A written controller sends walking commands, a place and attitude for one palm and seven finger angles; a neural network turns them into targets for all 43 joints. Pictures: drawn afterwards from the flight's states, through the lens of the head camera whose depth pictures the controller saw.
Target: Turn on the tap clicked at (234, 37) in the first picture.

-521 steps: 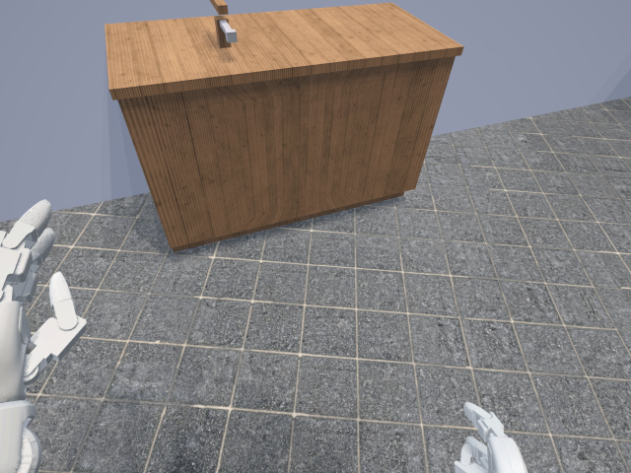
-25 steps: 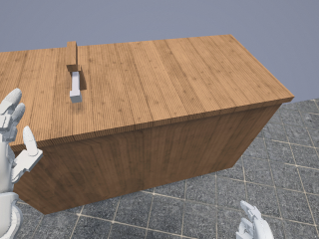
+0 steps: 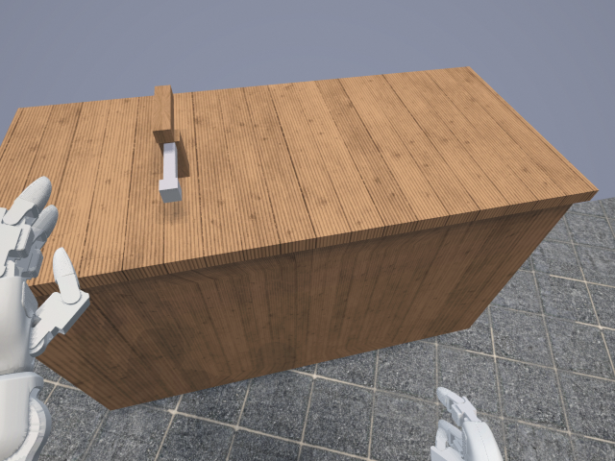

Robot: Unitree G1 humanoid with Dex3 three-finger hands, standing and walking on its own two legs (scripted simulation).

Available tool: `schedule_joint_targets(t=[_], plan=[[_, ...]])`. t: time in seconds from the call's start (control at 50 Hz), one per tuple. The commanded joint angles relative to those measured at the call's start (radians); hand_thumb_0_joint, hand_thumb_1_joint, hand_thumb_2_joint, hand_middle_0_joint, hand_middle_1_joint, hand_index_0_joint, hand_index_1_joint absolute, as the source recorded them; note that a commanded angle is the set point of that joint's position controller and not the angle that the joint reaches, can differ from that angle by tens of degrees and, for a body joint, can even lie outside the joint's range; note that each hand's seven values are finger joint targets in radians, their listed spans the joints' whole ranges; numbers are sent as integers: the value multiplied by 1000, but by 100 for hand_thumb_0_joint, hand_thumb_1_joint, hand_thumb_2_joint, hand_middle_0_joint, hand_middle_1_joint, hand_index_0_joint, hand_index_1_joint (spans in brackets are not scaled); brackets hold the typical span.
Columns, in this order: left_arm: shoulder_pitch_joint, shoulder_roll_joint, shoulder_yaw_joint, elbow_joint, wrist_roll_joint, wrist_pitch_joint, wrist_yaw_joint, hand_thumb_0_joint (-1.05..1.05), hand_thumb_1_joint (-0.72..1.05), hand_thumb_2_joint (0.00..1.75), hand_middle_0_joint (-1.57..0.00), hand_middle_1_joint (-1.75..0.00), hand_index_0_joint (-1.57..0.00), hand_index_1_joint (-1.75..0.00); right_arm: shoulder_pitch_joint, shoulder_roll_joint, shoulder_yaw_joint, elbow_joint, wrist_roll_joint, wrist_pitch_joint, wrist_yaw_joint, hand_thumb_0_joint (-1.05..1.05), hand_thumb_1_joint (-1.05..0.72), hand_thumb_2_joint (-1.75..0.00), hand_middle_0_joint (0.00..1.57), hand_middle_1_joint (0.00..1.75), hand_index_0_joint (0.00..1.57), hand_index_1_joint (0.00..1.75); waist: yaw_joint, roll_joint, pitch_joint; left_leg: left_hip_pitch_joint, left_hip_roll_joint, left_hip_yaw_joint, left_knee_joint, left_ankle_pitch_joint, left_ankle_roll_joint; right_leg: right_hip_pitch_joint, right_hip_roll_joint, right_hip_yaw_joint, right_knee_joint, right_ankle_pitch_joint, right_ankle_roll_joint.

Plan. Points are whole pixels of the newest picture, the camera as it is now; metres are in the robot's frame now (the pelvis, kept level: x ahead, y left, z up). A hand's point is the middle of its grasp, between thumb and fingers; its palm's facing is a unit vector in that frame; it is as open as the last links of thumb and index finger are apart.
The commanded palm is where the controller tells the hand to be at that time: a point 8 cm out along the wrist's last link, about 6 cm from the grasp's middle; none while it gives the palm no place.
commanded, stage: come to a stop and stand still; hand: left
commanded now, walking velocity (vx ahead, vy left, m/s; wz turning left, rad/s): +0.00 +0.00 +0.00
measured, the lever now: (170, 190) +0.47 +0.27 +0.06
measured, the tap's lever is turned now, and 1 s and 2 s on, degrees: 0 0 0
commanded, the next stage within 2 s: look again from close up in 0.42 s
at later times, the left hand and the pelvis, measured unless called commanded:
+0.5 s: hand (78, 299) +0.22 +0.24 +0.16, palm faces +0.42 -0.84 -0.34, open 7.4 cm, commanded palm +0.17 +0.28 +0.17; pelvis +0.01 +0.00 +0.00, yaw +0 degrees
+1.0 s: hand (60, 304) +0.22 +0.26 +0.16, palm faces +0.41 -0.85 -0.34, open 7.4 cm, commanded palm +0.17 +0.29 +0.17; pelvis +0.00 +0.01 +0.00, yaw +0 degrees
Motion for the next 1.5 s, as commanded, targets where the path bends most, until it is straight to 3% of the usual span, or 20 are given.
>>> schedule_joint_targets(t=[0.0,0.1,0.24,0.26,0.54,0.86,0.9,1.02,1.08,1.12,1.16,1.2,1.22,1.26,1.32,1.36,1.42,1.44,1.46,1.48], plan=[[15,213,159,-243,-13,-73,16,0,90,90,-20,-30,-20,-30,-90,-131,-63,-174,8,-45,-5,0,-90,-90,20,30,20,30,-9,56,-208,-12,62,-53,-48,247,-8,156,-82,82,-33,240,-8],[92,196,156,-195,-28,-63,10,0,90,90,-20,-30,-20,-30,-88,-139,-65,-182,15,-16,-7,0,-90,-90,20,30,20,30,-18,57,-185,-19,72,-47,-45,284,-14,134,-79,72,-30,274,-3],[10,201,131,-220,-25,-60,17,0,90,90,-20,-30,-20,-30,-101,-152,-70,-186,16,-5,-24,0,-90,-90,20,30,20,30,-18,38,-184,-2,71,-45,-45,242,-4,120,-83,85,-47,257,3],[-17,215,135,-248,-25,-60,18,0,90,90,-20,-30,-20,-30,-115,-152,-69,-186,16,-9,-28,0,-90,-90,20,30,20,30,-20,67,-175,13,64,-39,-45,249,-6,101,-83,91,-51,268,0],[0,191,117,-186,-27,-45,21,0,90,90,-20,-30,-20,-30,-102,-147,-62,-187,13,11,-24,0,-90,-90,20,30,20,30,-16,35,-147,-32,56,-55,-89,136,-5,113,-77,86,-112,131,7],[-19,217,131,-237,-22,-51,20,0,90,90,-20,-30,-20,-30,-108,-148,-60,-187,12,3,-30,0,-90,-90,20,30,20,30,-14,91,-163,-51,56,-64,-127,107,-8,139,-60,61,-99,116,13],[-11,197,117,-215,-25,-51,18,0,90,90,-20,-30,-20,-30,-97,-148,-62,-182,10,6,-30,0,-90,-90,20,30,20,30,-19,69,-173,-42,76,-76,-135,38,-3,119,-45,49,-67,51,10],[-78,170,89,-216,-20,-44,15,0,90,90,-20,-30,-20,-30,-102,-150,-70,-187,17,13,-31,0,-90,-90,20,30,20,30,-33,179,-83,-60,209,-214,-211,-290,60,-74,13,3,104,-127,7],[-104,174,84,-237,-11,-46,15,0,90,90,-20,-30,-20,-30,-88,-147,-69,-180,12,5,-28,0,-90,-90,20,30,20,30,-39,187,-83,22,240,-226,-138,-91,79,-139,9,-15,97,-118,3],[-85,186,95,-229,-10,-43,17,0,90,90,-20,-30,-20,-30,-86,-150,-70,-181,11,7,-21,0,-90,-90,20,30,20,30,-30,168,-121,0,215,-154,-35,100,67,-43,-2,-12,34,-27,-9],[-48,214,129,-211,-12,-42,20,0,90,90,-20,-30,-20,-30,-100,-140,-68,-186,17,9,-14,0,-90,-90,20,30,20,30,-25,70,-151,-118,156,-49,90,81,37,96,-57,71,15,59,-51],[7,213,131,-207,-27,-41,21,0,90,90,-20,-30,-20,-30,-91,-132,-80,-195,25,17,-9,0,-90,-90,20,30,20,30,-17,-146,-156,-310,34,41,382,-75,-2,190,-243,404,-75,60,-185],[0,212,131,-231,-32,-50,21,0,90,90,-20,-30,-20,-30,-94,-132,-82,-201,28,22,-3,0,-90,-90,20,30,20,30,-10,-169,-138,-440,19,32,524,-241,-14,258,-321,495,-114,120,-250],[11,244,168,-255,-36,-70,24,0,90,90,-20,-30,-20,-30,-101,-131,-72,-190,29,27,0,0,-90,-90,20,30,20,30,-2,-43,-114,-512,68,-31,638,-295,-14,260,-351,477,-91,241,-282],[33,245,179,-296,-27,-86,35,0,90,90,-20,-30,-20,-30,-106,-101,-46,-198,18,51,-2,0,-90,-90,20,30,20,30,-10,-8,-122,-440,101,16,517,-189,-16,197,-279,302,-59,335,-245],[2,255,188,-321,-31,-87,37,0,90,90,-20,-30,-20,-30,-130,-97,-46,-200,12,49,-10,0,-90,-90,20,30,20,30,-11,-36,-133,-288,96,73,343,-125,-12,117,-231,201,-32,337,-208],[-12,240,175,-320,-42,-74,26,0,90,90,-20,-30,-20,-30,-91,-113,-67,-195,2,33,-23,0,-90,-90,20,30,20,30,-28,-24,-190,44,11,174,100,128,-4,3,-120,81,120,270,-118],[-22,237,168,-330,-46,-75,22,0,90,90,-20,-30,-20,-30,-76,-130,-83,-196,6,31,-28,0,-90,-90,20,30,20,30,-42,34,-216,212,49,109,58,165,30,-109,-93,73,265,237,-79],[9,221,165,-327,-52,-76,20,0,90,90,-20,-30,-20,-30,-88,-160,-95,-206,12,31,-34,0,-90,-90,20,30,20,30,-51,197,-234,362,227,-150,-9,186,106,-298,-24,40,448,7,-16],[-35,221,150,-357,-45,-86,20,0,90,90,-20,-30,-20,-30,-83,-159,-89,-207,7,31,-27,0,-90,-90,20,30,20,30,-46,302,-243,375,423,-436,-85,221,209,-409,41,43,688,-333,9]])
